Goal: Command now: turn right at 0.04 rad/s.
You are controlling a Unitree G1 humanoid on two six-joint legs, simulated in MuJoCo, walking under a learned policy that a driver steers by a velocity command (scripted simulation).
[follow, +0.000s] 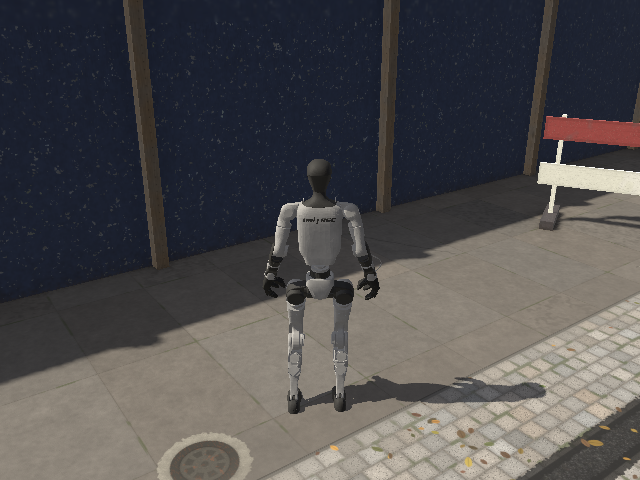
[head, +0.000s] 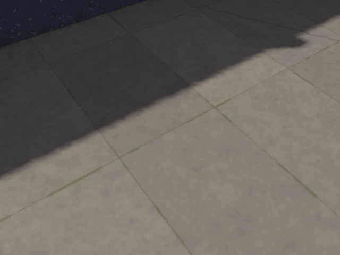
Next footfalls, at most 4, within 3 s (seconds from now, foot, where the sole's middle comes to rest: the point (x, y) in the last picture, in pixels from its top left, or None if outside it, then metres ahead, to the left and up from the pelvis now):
1.48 right None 0.41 -0.09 -0.77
1.98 left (142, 215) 0.68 0.14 -0.77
2.30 right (200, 230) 0.62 -0.10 -0.77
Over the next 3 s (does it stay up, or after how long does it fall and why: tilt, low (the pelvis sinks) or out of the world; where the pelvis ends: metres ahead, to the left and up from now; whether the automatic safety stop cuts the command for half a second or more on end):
stays up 0.62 0.03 0.00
